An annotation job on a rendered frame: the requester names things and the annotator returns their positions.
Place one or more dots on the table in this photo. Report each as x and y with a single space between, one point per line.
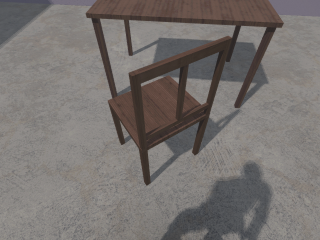
254 13

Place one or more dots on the chair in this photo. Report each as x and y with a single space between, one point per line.
159 110

